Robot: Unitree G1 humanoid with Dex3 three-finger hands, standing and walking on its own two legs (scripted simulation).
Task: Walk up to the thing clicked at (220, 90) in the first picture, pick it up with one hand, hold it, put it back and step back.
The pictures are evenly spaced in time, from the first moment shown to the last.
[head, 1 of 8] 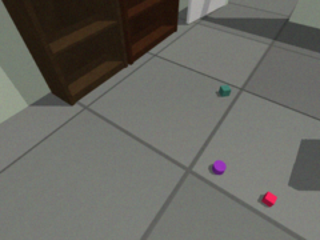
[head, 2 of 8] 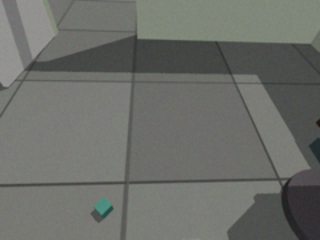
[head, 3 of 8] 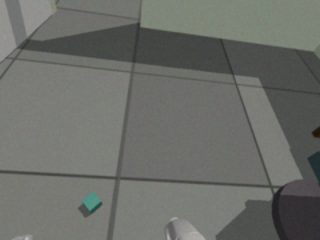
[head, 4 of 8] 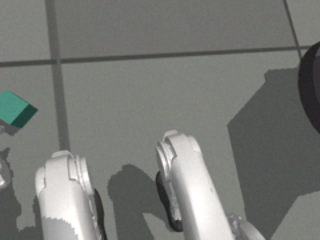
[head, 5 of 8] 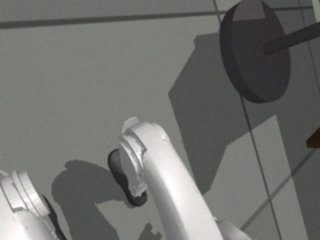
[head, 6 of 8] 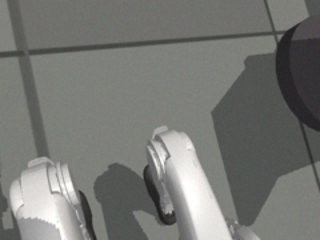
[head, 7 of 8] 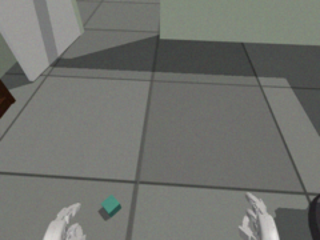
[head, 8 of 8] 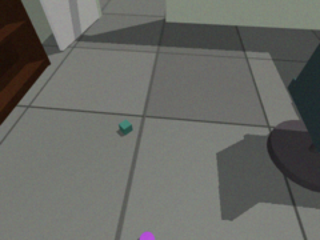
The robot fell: no
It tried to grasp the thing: yes
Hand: left
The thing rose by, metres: 0.66
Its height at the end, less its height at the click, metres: +0.00
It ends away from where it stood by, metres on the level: 0.00
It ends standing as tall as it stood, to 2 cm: yes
